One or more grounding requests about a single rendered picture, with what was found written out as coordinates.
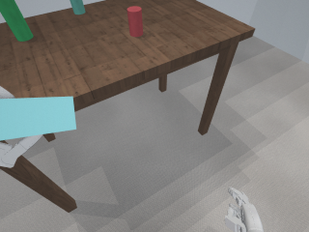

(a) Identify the sponge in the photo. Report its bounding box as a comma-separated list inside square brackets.
[0, 96, 76, 141]

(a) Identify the right robot hand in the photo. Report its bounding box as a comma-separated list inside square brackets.
[225, 187, 264, 232]

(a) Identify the left robot hand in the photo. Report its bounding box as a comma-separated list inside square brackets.
[0, 86, 43, 168]

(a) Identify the table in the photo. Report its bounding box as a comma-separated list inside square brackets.
[0, 0, 255, 213]

